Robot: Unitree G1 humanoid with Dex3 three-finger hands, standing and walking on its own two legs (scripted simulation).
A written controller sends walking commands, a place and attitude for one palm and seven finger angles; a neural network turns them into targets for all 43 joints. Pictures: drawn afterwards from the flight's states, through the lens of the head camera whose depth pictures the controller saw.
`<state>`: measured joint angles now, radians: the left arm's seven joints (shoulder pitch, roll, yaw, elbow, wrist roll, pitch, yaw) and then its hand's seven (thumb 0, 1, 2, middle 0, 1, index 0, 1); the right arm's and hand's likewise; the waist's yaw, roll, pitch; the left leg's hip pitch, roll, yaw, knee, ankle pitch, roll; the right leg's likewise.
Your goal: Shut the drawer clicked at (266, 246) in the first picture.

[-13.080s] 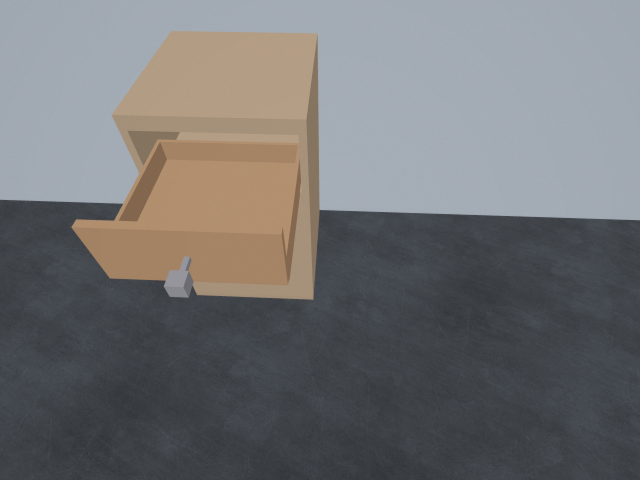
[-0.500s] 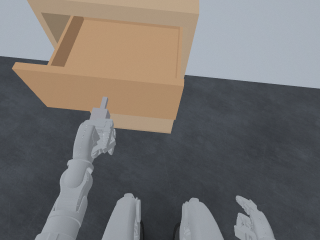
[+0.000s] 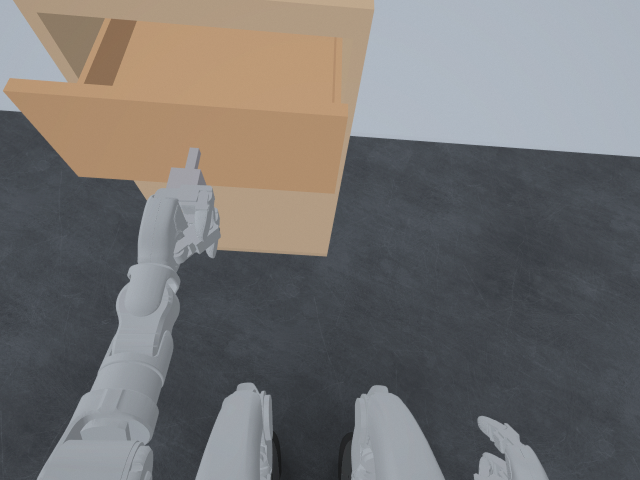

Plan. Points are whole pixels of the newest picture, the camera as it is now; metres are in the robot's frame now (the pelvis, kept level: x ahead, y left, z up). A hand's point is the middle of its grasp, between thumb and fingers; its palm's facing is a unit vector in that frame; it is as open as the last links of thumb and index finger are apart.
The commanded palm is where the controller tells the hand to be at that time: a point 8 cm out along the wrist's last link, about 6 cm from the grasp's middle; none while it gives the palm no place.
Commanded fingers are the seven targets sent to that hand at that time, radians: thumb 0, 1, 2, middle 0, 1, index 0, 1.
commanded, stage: push the drawer shut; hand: left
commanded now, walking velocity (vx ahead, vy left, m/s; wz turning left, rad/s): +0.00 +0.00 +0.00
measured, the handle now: (189, 175) +0.49 +0.17 +0.01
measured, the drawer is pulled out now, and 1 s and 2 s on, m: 0.13 0.01 0.00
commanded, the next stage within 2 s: pull the fist back off the drawer in 1.24 s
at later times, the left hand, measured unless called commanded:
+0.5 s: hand (223, 186) +0.47 +0.13 +0.01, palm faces -0.07 -1.00 -0.06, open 3.4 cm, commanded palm +0.46 +0.17 +0.02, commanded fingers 0.00 0.90 0.90 -1.40 -1.60 -1.40 -1.60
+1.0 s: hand (230, 147) +0.54 +0.12 +0.01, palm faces -0.06 -1.00 -0.05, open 3.4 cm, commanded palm +0.53 +0.16 +0.02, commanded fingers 0.00 0.90 0.90 -1.40 -1.60 -1.40 -1.60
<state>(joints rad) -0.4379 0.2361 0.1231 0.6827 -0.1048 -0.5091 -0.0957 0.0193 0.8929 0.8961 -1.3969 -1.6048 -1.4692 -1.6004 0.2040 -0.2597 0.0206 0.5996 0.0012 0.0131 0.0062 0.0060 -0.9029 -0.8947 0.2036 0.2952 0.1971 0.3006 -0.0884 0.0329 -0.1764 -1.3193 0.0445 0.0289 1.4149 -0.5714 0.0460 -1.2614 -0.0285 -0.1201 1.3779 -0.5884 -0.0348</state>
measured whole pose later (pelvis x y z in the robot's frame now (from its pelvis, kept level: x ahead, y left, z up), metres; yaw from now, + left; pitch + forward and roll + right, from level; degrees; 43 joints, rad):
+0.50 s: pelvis +0.00 +0.00 -0.01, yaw -1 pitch +29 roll -3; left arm -0.72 0.30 0.24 0.97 -0.06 -0.54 -0.11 0.02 0.89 0.90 -1.41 -1.60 -1.45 -1.60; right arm 0.26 -0.26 0.03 0.62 -0.02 0.03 0.02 0.00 -0.90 -0.89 0.20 0.30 0.20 0.30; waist -0.14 0.04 -0.17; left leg -1.38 0.05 0.04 1.43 -0.57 0.05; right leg -1.32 -0.02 -0.11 1.40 -0.58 -0.03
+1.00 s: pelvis -0.01 +0.00 -0.02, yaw -2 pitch +32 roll -5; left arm -0.97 0.43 0.33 1.15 -0.01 -0.50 -0.11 0.02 0.89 0.90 -1.42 -1.60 -1.46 -1.60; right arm 0.30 -0.26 0.05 0.62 -0.05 0.08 0.04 0.00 -0.90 -0.89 0.20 0.30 0.20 0.30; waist -0.21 0.06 -0.15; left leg -1.48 0.07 0.03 1.48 -0.57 0.06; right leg -1.42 -0.01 -0.12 1.42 -0.57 -0.03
